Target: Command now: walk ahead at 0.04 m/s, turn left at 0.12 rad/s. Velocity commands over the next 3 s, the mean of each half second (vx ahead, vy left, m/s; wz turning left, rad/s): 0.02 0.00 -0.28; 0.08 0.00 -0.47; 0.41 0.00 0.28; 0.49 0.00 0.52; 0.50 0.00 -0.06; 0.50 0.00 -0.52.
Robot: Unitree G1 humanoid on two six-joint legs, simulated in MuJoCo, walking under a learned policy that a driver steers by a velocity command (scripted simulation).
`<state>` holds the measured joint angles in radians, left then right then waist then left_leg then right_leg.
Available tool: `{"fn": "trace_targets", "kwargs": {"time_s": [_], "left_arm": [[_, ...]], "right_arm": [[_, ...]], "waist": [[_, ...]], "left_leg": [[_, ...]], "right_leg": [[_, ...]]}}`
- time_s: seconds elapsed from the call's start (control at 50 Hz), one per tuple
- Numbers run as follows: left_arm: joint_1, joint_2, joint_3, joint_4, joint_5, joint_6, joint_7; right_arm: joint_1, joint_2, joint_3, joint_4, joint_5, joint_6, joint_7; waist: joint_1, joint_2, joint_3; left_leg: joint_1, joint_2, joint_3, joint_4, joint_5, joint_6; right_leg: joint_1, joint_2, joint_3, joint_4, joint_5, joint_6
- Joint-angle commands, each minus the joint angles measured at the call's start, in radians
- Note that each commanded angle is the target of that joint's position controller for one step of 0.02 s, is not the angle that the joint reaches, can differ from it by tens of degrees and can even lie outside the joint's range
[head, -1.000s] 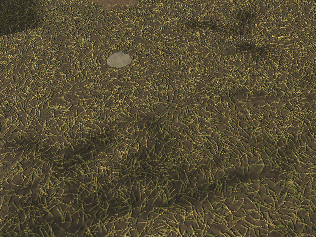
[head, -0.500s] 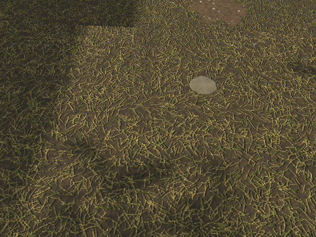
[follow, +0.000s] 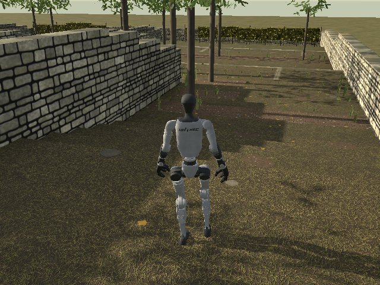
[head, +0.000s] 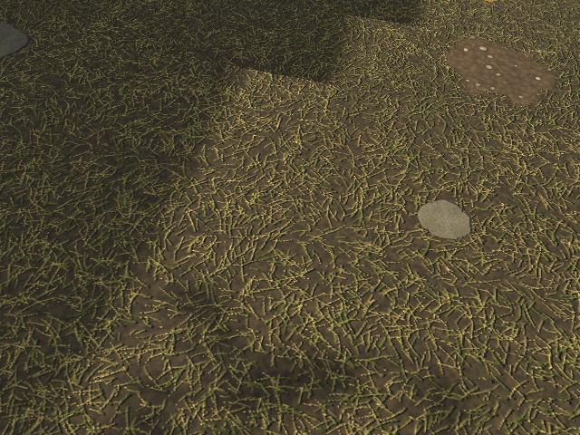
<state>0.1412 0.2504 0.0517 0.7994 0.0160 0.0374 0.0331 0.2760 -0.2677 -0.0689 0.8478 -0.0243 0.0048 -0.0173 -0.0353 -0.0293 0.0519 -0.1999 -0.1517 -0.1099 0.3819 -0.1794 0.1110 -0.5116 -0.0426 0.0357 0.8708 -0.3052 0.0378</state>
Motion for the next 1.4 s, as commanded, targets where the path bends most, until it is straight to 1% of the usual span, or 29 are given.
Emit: {"fn": "trace_targets", "kwargs": {"time_s": [0.02,0.06,0.1,0.12,0.14,0.16,0.2,0.28,0.4,0.48,0.5,0.52,0.54,0.56,0.58,0.6,0.66,0.78,0.84,0.9,0.96,0.98,1.0,1.02,1.06,1.12,1.28,1.34,1.4], "left_arm": [[0.026,0.059,0.005,-0.043,-0.008,-0.012,0.002],[0.049,0.043,-0.004,-0.024,-0.014,-0.012,0.002],[0.087,0.055,-0.006,-0.009,-0.009,-0.025,0.004],[0.087,0.13,0.006,-0.015,0.005,-0.038,0.008],[0.05,0.204,0.016,-0.036,-0.001,-0.041,-0.001],[0.072,0.175,0.011,-0.022,-0.01,-0.039,-0.013],[0.103,0.167,0.014,-0.011,-0.004,-0.04,-0.024],[0.094,0.191,0.041,-0.01,-0.014,-0.02,-0.013],[0.103,0.196,0.064,-0.016,-0.002,0.0,-0.025],[0.013,0.205,0.072,-0.043,-0.006,0.018,-0.04],[0.008,0.187,0.068,-0.052,-0.013,0.017,-0.038],[0.059,0.122,0.052,-0.061,-0.015,0.013,-0.038],[0.058,0.122,0.054,-0.067,-0.01,0.011,-0.025],[0.059,0.192,0.068,-0.055,0.012,0.013,-0.023],[0.09,0.19,0.074,-0.029,0.009,0.017,-0.029],[0.122,0.178,0.073,-0.012,0.008,0.023,-0.036],[0.112,0.165,0.065,-0.012,0.006,0.034,-0.06],[0.003,0.136,0.043,-0.072,-0.004,0.045,-0.079],[-0.048,0.127,0.031,-0.104,0.001,0.044,-0.093],[-0.053,0.12,0.022,-0.112,0.001,0.032,-0.098],[0.14,0.085,0.009,-0.027,0.013,-0.006,-0.077],[0.257,0.122,0.015,0.019,0.027,-0.027,-0.065],[0.325,0.252,0.039,0.005,0.022,-0.039,-0.055],[0.299,0.275,0.05,0.013,0.017,-0.043,-0.039],[0.173,0.168,0.015,-0.006,0.017,-0.06,-0.033],[0.158,0.126,0.001,0.0,0.015,-0.094,-0.025],[0.237,0.094,-0.014,0.069,0.009,-0.121,-0.026],[0.273,0.111,-0.016,0.102,0.005,-0.124,-0.016],[0.265,0.154,-0.011,0.118,0.009,-0.121,0.0]], "right_arm": [[0.027,-0.085,-0.002,-0.036,-0.01,-0.008,-0.006],[0.004,-0.07,0.016,-0.024,-0.01,-0.008,-0.011],[-0.013,-0.101,0.016,-0.017,0.005,-0.005,-0.02],[0.018,-0.095,0.017,-0.027,0.005,-0.007,-0.022],[0.073,-0.089,0.013,-0.022,0.01,-0.001,-0.025],[0.057,-0.092,0.015,-0.005,0.005,0.013,-0.032],[-0.049,-0.112,0.004,-0.028,0.012,0.021,-0.03],[-0.077,-0.084,0.005,-0.046,0.012,0.03,-0.015],[-0.115,-0.07,0.017,-0.085,0.023,0.024,-0.022],[0.001,-0.081,0.016,-0.068,0.024,0.006,-0.03],[0.029,-0.111,0.008,-0.062,0.016,0.001,-0.038],[0.019,-0.202,-0.008,-0.075,-0.001,-0.001,-0.047],[-0.085,-0.278,-0.022,-0.115,-0.008,0.005,-0.04],[-0.096,-0.217,-0.009,-0.121,-0.017,0.005,-0.033],[-0.143,-0.149,0.011,-0.133,-0.007,0.001,-0.029],[-0.175,-0.122,0.019,-0.145,-0.004,-0.001,-0.027],[-0.124,-0.125,0.018,-0.146,-0.001,-0.006,-0.032],[-0.006,-0.162,-0.002,-0.114,-0.002,-0.005,-0.026],[0.021,-0.182,-0.013,-0.106,-0.012,-0.009,-0.007],[0.008,-0.196,-0.02,-0.097,-0.016,-0.013,0.014],[-0.026,-0.161,-0.014,-0.082,0.005,-0.011,0.024],[-0.024,-0.075,0.012,-0.085,0.002,-0.014,0.028],[-0.076,0.006,0.038,-0.147,-0.006,-0.018,0.036],[-0.124,-0.119,0.008,-0.15,-0.018,-0.014,0.033],[-0.064,-0.14,-0.005,-0.102,0.019,-0.024,0.059],[0.012,-0.121,-0.009,-0.037,0.003,-0.022,0.065],[-0.166,-0.043,0.017,-0.096,-0.008,-0.017,0.081],[-0.251,-0.017,0.037,-0.142,-0.009,-0.019,0.093],[-0.172,-0.043,0.03,-0.135,-0.009,-0.016,0.081]], "waist": [[0.003,0.117,-0.107],[0.012,0.122,-0.097],[0.049,0.082,-0.066],[0.014,-0.018,-0.082],[-0.036,-0.122,-0.077],[0.002,-0.173,-0.092],[0.043,-0.156,-0.067],[0.026,-0.089,-0.079],[0.059,-0.131,-0.124],[-0.002,-0.136,-0.13],[-0.012,-0.093,-0.117],[0.022,0.113,-0.107],[0.034,0.278,-0.045],[0.05,0.164,-0.027],[0.085,0.113,-0.015],[0.103,0.114,-0.006],[0.069,0.164,-0.032],[-0.006,0.18,-0.051],[-0.037,0.199,-0.053],[-0.024,0.196,-0.007],[0.091,0.108,-0.02],[0.134,-0.053,-0.066],[0.164,-0.265,-0.071],[0.166,-0.139,0.055],[0.078,-0.087,0.121],[0.048,-0.073,0.06],[0.07,-0.052,0.109],[0.085,-0.05,0.112],[0.029,-0.083,0.021]], "left_leg": [[0.112,0.319,-0.167,-0.014,0.604,0.117],[0.073,0.313,-0.15,-0.004,0.56,0.091],[0.009,0.286,-0.138,0.036,0.398,0.025],[-0.021,0.224,-0.1,0.106,0.24,-0.018],[-0.084,0.107,-0.007,0.15,-0.094,-0.05],[-0.044,0.09,0.051,0.184,-0.236,-0.065],[-0.125,0.06,0.058,0.34,-0.343,-0.081],[-0.224,0.083,0.054,0.525,-0.315,-0.138],[-0.177,0.081,0.068,0.36,-0.283,-0.147],[0.044,0.059,0.083,0.048,-0.141,-0.108],[0.133,0.103,0.043,-0.079,-0.105,-0.091],[0.196,0.335,-0.191,-0.203,-0.231,-0.042],[0.053,0.522,-0.397,-0.247,-0.193,0.062],[-0.029,0.53,-0.337,-0.202,-0.044,0.109],[-0.053,0.467,-0.237,-0.174,0.052,0.096],[-0.044,0.406,-0.136,-0.153,0.128,0.07],[0.078,0.358,-0.013,-0.097,0.333,0.07],[0.236,0.428,0.013,-0.05,0.416,0.108],[0.173,0.434,-0.005,-0.134,-0.055,0.103],[0.08,0.437,-0.021,-0.181,-0.261,0.095],[-0.119,0.366,0.09,-0.029,-0.216,0.04],[-0.281,0.286,0.187,0.172,-0.27,-0.005],[-0.545,0.158,0.262,0.446,-0.448,-0.06],[-0.58,0.192,0.139,0.556,-0.385,-0.052],[-0.54,0.213,0.054,0.598,-0.197,-0.04],[-0.496,0.182,0.037,0.679,-0.062,-0.052],[-0.56,0.176,0.132,0.504,0.097,-0.088],[-0.486,0.17,0.221,0.341,0.102,-0.054],[-0.316,0.091,0.283,0.272,0.013,0.018]], "right_leg": [[0.099,0.007,-0.013,-0.113,-0.04,-0.029],[0.237,0.026,-0.03,-0.272,-0.029,-0.046],[0.39,0.015,0.005,-0.543,0.2,-0.065],[0.44,-0.104,0.161,-0.556,0.407,-0.091],[0.448,-0.243,0.302,-0.513,0.74,-0.19],[0.38,-0.303,0.37,-0.516,0.802,-0.289],[0.389,-0.249,0.386,-0.548,0.676,-0.294],[0.402,-0.144,0.312,-0.548,0.54,-0.259],[0.384,-0.111,0.38,-0.543,0.395,-0.248],[0.259,-0.058,0.415,-0.513,0.275,-0.174],[0.17,-0.013,0.394,-0.479,0.137,-0.121],[0.046,0.09,0.276,-0.302,-0.1,-0.065],[-0.051,0.219,0.082,-0.094,-0.248,-0.039],[0.004,0.13,0.098,0.085,-0.238,-0.042],[0.029,0.127,0.092,0.165,-0.189,-0.048],[0.027,0.122,0.075,0.228,-0.14,-0.041],[-0.029,0.107,0.026,0.278,-0.099,-0.004],[-0.034,0.069,-0.017,0.074,-0.144,0.017],[0.055,0.056,-0.052,-0.061,-0.154,-0.018],[0.166,0.073,-0.091,-0.21,-0.185,-0.068],[0.529,0.116,-0.127,-0.525,0.001,-0.126],[0.729,-0.025,0.071,-0.622,-0.089,-0.144],[0.806,-0.329,0.503,-0.739,-0.351,-0.225],[0.623,-0.373,0.516,-0.759,-0.307,-0.296],[0.547,-0.246,0.311,-0.781,-0.218,-0.235],[0.572,-0.165,0.083,-0.757,0.17,-0.168],[0.55,-0.149,-0.128,-0.754,0.545,-0.156],[0.578,-0.17,-0.175,-0.731,0.706,-0.147],[0.651,-0.192,-0.223,-0.541,1.186,-0.123]]}}
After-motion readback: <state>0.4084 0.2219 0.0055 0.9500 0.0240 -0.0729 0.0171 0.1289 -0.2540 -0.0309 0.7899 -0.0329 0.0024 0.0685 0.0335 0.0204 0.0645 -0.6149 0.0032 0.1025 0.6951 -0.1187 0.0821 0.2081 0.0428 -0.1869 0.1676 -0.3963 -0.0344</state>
